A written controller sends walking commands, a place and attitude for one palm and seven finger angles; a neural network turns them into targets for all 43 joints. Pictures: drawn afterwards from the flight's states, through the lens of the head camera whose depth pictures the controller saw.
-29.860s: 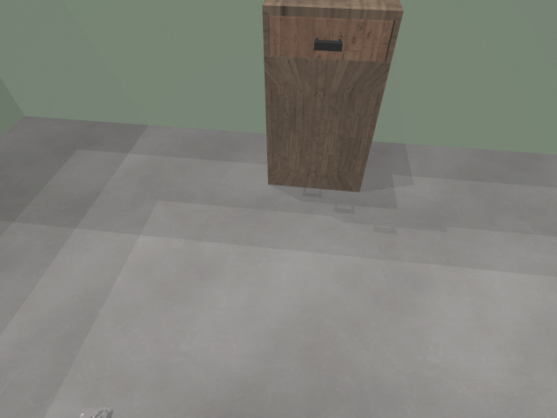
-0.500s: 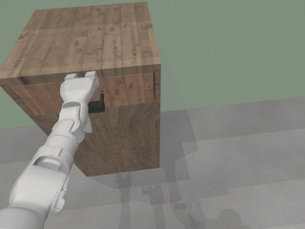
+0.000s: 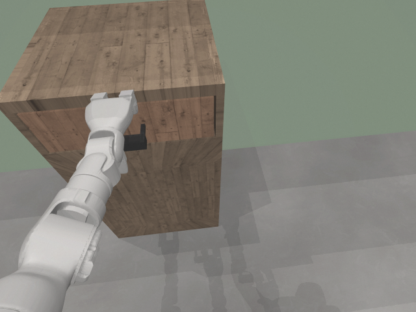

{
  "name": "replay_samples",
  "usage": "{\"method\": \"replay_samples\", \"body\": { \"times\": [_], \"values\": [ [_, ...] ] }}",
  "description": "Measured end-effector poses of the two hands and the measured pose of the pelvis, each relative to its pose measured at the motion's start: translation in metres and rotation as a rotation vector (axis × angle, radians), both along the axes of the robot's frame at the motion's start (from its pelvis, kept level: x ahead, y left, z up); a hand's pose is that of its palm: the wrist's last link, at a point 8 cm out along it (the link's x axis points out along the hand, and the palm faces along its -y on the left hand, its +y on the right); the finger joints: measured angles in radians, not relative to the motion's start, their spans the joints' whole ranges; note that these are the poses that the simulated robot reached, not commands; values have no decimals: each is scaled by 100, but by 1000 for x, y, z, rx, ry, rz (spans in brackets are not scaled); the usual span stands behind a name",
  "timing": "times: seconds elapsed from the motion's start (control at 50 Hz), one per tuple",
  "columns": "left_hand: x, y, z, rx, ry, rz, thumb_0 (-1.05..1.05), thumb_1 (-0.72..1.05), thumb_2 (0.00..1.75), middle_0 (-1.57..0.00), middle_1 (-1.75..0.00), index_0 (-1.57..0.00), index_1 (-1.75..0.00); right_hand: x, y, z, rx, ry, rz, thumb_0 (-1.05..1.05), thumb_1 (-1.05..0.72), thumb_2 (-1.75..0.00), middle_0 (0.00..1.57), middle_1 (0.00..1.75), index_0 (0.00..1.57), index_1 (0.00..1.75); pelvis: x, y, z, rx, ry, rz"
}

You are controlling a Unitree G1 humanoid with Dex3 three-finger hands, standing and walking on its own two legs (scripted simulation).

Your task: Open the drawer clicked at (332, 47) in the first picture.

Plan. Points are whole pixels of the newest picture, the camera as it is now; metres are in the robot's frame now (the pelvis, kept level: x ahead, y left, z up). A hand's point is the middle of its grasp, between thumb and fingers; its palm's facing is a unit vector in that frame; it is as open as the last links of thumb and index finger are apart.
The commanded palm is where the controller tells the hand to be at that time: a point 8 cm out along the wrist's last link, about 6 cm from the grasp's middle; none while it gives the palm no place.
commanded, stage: re-aim the fingers above the handle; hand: left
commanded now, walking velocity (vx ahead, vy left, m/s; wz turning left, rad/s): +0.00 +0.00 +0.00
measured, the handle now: (125, 136) +0.51 +0.19 +0.01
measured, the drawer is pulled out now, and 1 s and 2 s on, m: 0.00 0.00 0.00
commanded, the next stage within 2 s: lower the fingers behind the handle in 0.78 s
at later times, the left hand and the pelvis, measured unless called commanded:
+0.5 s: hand (119, 133) +0.47 +0.18 +0.07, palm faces -0.02 +0.00 -1.00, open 13.7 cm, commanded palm +0.45 +0.18 +0.12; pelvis -0.01 +0.00 +0.00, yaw +0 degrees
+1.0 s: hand (124, 134) +0.47 +0.17 +0.06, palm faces -0.02 -0.02 -1.00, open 13.6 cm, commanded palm +0.45 +0.19 +0.11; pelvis +0.00 -0.01 +0.00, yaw +0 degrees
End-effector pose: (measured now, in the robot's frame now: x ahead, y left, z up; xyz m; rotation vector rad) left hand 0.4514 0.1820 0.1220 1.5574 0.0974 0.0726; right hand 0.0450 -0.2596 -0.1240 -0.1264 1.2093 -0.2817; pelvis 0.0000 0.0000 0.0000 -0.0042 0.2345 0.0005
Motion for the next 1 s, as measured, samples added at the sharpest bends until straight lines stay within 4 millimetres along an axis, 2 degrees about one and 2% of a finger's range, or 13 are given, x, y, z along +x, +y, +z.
{"method": "replay_samples", "body": {
  "times": [0.18, 0.34, 0.52, 0.62, 1.0],
  "values": [
    [0, -1, -1, 3, -1, 7, 0, -49, 30, -33, -121, -34, -124, -17, -4, -1, -8, 36, -15, 1, -91, -90, 20, 30, 20, 30, -3, -1, 0, -1, 1, 2],
    [0, -1, 0, 5, 6, 11, 0, -49, 30, -33, -121, -34, -124, -22, -6, 0, -12, 34, -21, 1, -91, -90, 20, 30, 20, 30, -6, -3, -1, -1, 5, 1],
    [-1, -2, -1, 10, 6, 9, 0, -49, 30, -32, -120, -33, -124, -21, -7, -1, -11, 25, -15, 1, -91, -90, 20, 30, 20, 30, -7, -4, -1, -1, 10, 3],
    [1, -9, -7, 0, 21, -8, 0, -49, 30, -32, -120, -32, -122, -19, -7, -1, -11, 22, -15, 1, -91, -90, 20, 30, 20, 30, -7, -5, -2, -1, 13, 3],
    [1, -9, -7, -8, 3, -2, 0, -49, 30, -34, -122, -36, -122, -9, -7, 0, -4, 5, -21, 1, -91, -90, 20, 30, 20, 30, -1, -7, 0, 2, 6, -7]
  ]
}}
